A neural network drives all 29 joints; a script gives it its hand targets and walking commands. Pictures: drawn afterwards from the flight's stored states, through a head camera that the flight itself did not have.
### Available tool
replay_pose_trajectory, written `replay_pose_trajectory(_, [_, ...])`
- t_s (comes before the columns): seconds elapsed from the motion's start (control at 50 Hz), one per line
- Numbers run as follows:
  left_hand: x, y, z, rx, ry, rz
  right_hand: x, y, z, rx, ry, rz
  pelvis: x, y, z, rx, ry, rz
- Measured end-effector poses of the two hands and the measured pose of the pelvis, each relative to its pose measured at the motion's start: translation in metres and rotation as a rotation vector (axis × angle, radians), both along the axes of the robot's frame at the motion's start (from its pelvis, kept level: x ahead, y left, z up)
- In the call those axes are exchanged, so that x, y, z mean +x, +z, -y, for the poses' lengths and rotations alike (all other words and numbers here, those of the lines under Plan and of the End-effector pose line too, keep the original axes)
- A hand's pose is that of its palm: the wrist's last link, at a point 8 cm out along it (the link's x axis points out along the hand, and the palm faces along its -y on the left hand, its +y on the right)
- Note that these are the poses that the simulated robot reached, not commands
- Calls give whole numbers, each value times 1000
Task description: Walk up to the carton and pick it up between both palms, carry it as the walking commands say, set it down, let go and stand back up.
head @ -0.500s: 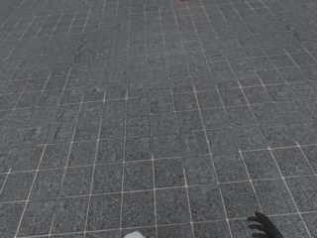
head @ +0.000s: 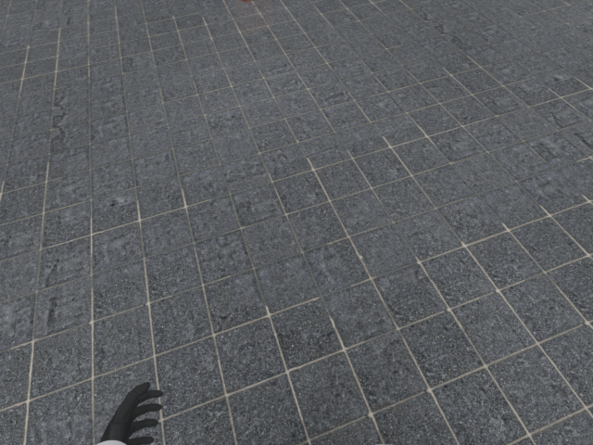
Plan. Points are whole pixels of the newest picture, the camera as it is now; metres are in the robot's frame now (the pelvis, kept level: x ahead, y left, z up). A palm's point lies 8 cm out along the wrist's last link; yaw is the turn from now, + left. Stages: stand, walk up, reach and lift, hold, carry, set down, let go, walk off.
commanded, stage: walk up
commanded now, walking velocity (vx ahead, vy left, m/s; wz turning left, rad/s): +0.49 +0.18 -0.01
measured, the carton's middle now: out of the picture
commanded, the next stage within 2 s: none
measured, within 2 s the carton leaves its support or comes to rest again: neither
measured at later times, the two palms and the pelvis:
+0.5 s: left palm (70, 375) +0.29 +0.36 -0.11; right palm (429, 366) +0.23 -0.19 -0.10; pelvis +0.19 +0.09 +0.01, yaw -1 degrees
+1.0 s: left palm (104, 245) +0.52 +0.34 -0.10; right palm (379, 237) +0.48 -0.18 -0.12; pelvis +0.45 +0.07 +0.00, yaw +1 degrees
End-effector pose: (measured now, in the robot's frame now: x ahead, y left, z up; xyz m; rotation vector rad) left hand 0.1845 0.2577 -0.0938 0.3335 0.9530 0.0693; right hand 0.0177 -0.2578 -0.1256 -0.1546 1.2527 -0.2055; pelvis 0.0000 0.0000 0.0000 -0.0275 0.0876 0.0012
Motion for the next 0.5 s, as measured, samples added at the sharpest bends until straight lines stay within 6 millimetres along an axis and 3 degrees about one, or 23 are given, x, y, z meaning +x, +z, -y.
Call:
replay_pose_trajectory(0.04, [12, 1, 1, 5, -3, 14, 0, -5, 0, 9, -10, -33, 14, -2, 2, 6, 1, -5])
replay_pose_trajectory(0.1, [10, 1, -6, 19, 39, 2, 29, -4, 2, 7, 8, -6, 36, -1, 3, 14, 2, 22])
replay_pose_trajectory(0.18, [-24, -10, -26, 23, 147, -72, 99, 4, 2, -15, 82, 90, 71, -2, -2, 23, 5, 75])
replay_pose_trajectory(0.26, [-57, -30, -46, 11, 236, -174, 172, 6, -13, -28, 158, 165, 103, -11, -19, 7, 7, 112])
replay_pose_trajectory(0.32, [-60, -47, -63, -8, 275, -237, 216, 6, -34, -39, 187, 196, 130, -19, -39, -7, 12, 127])
replay_pose_trajectory(0.36, [-47, -55, -75, -23, 270, -269, 232, 9, -49, -46, 176, 203, 148, -20, -54, -3, 6, 118])
replay_pose_trajectory(0.4, [-18, -49, -86, -25, 231, -270, 233, 14, -57, -53, 143, 196, 160, -14, -66, -20, -12, 99])
replay_pose_trajectory(0.5, [104, -21, -100, -41, 109, -117, 212, 27, -71, -76, 56, 112, 193, 5, -86, -39, -9, 69])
